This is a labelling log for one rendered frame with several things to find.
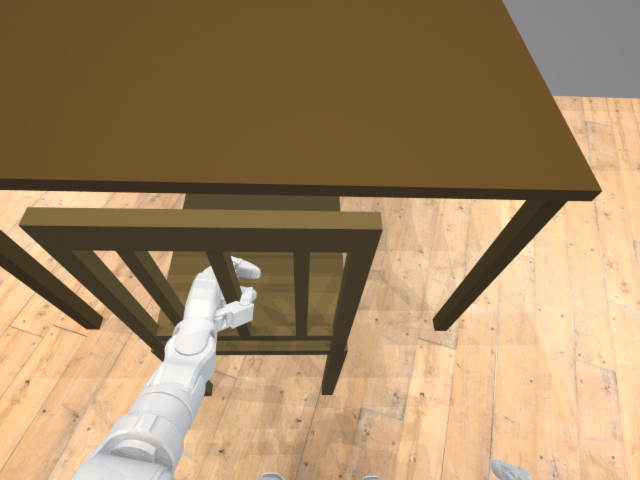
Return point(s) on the right robot hand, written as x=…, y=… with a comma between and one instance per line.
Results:
x=507, y=471

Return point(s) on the left robot upper arm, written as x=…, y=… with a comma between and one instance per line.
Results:
x=109, y=467

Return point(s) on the table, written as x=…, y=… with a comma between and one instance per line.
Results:
x=346, y=98

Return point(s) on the robot left forearm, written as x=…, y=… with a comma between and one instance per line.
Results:
x=156, y=425

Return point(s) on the chair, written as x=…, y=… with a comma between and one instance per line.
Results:
x=305, y=304

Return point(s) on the left robot hand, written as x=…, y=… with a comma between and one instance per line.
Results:
x=205, y=298

